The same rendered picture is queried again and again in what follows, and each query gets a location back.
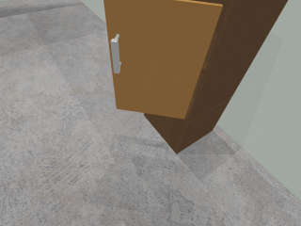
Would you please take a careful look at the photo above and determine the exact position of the cupboard door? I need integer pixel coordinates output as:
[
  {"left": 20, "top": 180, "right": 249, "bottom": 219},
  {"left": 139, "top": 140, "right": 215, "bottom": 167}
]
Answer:
[{"left": 103, "top": 0, "right": 223, "bottom": 120}]

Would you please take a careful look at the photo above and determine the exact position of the handle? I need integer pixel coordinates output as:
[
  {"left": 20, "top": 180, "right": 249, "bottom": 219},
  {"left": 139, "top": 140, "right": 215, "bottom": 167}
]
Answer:
[{"left": 110, "top": 34, "right": 121, "bottom": 74}]

